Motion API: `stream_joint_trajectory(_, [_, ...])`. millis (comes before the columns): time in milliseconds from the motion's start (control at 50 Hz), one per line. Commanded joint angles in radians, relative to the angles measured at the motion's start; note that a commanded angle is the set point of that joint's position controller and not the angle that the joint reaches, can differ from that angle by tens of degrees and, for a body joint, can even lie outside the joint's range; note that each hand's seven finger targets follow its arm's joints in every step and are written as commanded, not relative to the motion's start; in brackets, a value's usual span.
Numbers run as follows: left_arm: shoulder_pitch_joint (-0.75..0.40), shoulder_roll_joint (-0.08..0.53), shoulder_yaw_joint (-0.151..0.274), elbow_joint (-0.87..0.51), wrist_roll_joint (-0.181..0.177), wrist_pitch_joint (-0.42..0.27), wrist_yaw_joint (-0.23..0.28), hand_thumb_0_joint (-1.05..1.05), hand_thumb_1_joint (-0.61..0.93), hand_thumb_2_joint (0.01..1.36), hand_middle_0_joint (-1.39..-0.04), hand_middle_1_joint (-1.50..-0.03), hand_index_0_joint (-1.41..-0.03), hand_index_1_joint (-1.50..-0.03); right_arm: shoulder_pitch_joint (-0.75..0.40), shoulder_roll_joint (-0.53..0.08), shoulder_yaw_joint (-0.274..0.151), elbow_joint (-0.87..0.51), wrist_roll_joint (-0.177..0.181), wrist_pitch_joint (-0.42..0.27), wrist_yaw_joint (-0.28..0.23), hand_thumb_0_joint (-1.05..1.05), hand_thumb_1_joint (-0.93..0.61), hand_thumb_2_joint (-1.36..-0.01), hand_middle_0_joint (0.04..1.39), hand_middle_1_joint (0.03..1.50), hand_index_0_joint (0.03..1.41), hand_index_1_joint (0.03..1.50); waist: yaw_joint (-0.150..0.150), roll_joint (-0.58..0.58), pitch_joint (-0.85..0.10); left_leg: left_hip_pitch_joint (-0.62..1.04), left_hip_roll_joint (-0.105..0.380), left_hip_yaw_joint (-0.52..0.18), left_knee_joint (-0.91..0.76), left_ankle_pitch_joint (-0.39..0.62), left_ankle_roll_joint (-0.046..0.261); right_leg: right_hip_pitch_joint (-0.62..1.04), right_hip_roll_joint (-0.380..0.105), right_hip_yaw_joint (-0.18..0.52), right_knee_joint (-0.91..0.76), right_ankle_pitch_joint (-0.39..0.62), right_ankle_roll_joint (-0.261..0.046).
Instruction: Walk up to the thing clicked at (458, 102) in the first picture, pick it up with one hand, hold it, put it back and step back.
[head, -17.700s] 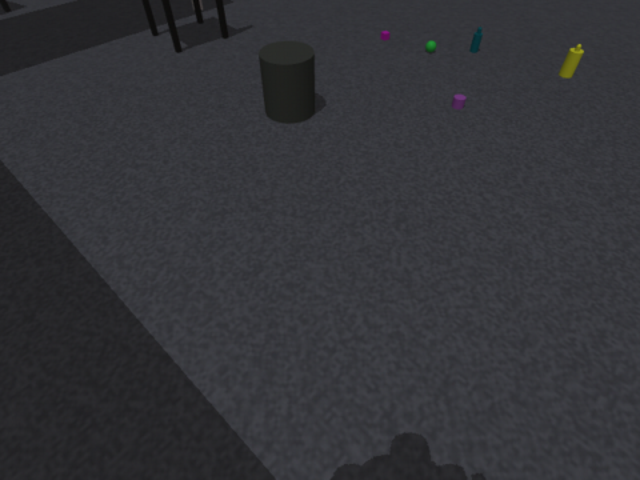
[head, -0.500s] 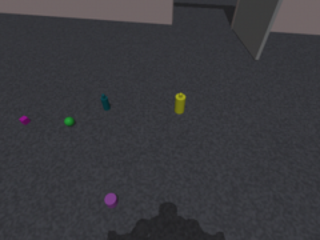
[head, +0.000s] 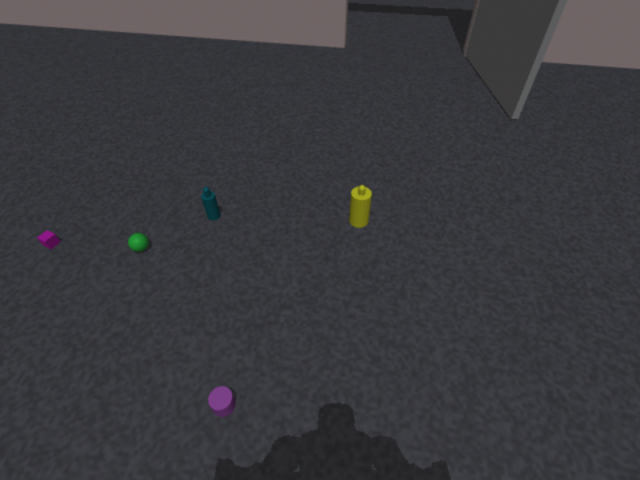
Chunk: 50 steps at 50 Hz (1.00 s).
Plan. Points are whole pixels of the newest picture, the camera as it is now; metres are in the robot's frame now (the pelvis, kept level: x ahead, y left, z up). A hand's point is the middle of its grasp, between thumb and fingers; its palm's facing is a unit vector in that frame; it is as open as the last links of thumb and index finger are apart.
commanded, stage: stand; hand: left
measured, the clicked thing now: (222, 401) +0.48 +0.32 -0.75
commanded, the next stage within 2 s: walk up in 1.36 s
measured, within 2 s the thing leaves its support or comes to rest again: neither
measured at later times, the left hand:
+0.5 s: hand out of the picture +0.08 +0.25 -0.16, palm faces -0.04 -0.94 -0.34, open 7.4 cm
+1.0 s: hand out of the picture +0.08 +0.25 -0.16, palm faces -0.04 -0.94 -0.34, open 7.4 cm
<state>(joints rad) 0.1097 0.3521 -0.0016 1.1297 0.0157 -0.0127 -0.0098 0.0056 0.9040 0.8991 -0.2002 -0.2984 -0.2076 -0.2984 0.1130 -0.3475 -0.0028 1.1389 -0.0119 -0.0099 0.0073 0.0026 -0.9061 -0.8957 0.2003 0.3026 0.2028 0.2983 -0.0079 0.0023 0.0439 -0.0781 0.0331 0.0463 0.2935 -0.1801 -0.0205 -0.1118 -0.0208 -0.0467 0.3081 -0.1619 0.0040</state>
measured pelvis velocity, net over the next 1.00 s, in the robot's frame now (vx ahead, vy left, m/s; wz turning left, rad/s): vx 0.01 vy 0.00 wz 0.00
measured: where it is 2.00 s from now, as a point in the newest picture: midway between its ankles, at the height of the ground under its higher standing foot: outside the picture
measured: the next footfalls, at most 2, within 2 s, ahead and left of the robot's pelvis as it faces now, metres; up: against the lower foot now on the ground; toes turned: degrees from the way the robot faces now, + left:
none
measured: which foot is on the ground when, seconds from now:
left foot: down 0.00-1.00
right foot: down 0.00-1.00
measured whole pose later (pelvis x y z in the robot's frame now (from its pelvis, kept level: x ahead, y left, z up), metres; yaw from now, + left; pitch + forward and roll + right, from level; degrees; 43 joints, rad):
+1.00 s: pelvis +0.01 +0.00 +0.00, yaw +0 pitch -2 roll +0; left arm 0.12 0.35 0.00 1.12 0.02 -0.01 -0.01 0.01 0.90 0.90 -0.20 -0.30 -0.21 -0.30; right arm 0.12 -0.35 -0.01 1.13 -0.01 -0.01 0.00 0.00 -0.91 -0.90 0.20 0.30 0.20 0.30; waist -0.01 0.00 0.04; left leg -0.06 0.03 0.05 0.29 -0.19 -0.02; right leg -0.10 -0.02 -0.04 0.30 -0.17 0.01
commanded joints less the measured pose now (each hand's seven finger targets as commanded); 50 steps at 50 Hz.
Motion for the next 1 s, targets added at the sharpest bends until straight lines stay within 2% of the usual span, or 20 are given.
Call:
stream_joint_trajectory(0, [-0.045, 0.217, 0.039, -0.061, -0.004, -0.019, 0.018, 0.000, 0.900, 0.900, -0.200, -0.300, -0.200, -0.300, -0.040, -0.212, -0.035, -0.064, 0.000, -0.019, -0.014, 0.000, -0.900, -0.900, 0.200, 0.300, 0.200, 0.300, 0.002, -0.001, -0.075, -0.003, 0.120, -0.093, -0.042, 0.121, 0.027, 0.021, -0.126, 0.108, -0.039, 0.137, -0.023])
stream_joint_trajectory(320, [-0.036, 0.212, 0.036, -0.061, -0.006, -0.021, 0.020, 0.000, 0.900, 0.900, -0.200, -0.300, -0.200, -0.300, -0.041, -0.214, -0.035, -0.062, 0.000, -0.018, -0.014, 0.000, -0.900, -0.900, 0.200, 0.300, 0.200, 0.300, 0.006, -0.003, -0.074, 0.004, 0.119, -0.090, -0.034, 0.151, 0.029, 0.027, -0.126, 0.107, -0.039, 0.184, -0.021])
stream_joint_trajectory(460, [-0.041, 0.214, 0.038, -0.061, -0.007, -0.018, 0.020, 0.000, 0.900, 0.900, -0.200, -0.300, -0.200, -0.300, -0.038, -0.214, -0.034, -0.063, -0.001, -0.017, -0.014, 0.000, -0.900, -0.900, 0.200, 0.300, 0.200, 0.300, 0.007, 0.001, -0.058, -0.010, 0.120, -0.095, -0.048, 0.124, 0.026, 0.021, -0.123, 0.104, -0.043, 0.127, -0.022])
stream_joint_trajectory(640, [-0.037, 0.215, 0.038, -0.064, -0.005, -0.022, 0.021, 0.000, 0.900, 0.900, -0.200, -0.300, -0.200, -0.300, -0.041, -0.213, -0.036, -0.067, 0.000, -0.018, -0.014, 0.000, -0.900, -0.900, 0.200, 0.300, 0.200, 0.300, 0.006, -0.002, -0.082, 0.015, 0.122, -0.090, -0.032, 0.175, 0.032, 0.033, -0.127, 0.104, -0.038, 0.200, -0.023])
stream_joint_trajectory(980, [-0.036, 0.216, 0.040, -0.067, -0.006, -0.020, 0.020, 0.000, 0.900, 0.900, -0.200, -0.300, -0.200, -0.300, -0.037, -0.213, -0.037, -0.069, -0.001, -0.020, -0.016, 0.000, -0.900, -0.900, 0.200, 0.300, 0.200, 0.300, 0.007, 0.000, -0.067, 0.004, 0.122, -0.090, -0.048, 0.143, 0.031, 0.031, -0.126, 0.107, -0.042, 0.156, -0.023])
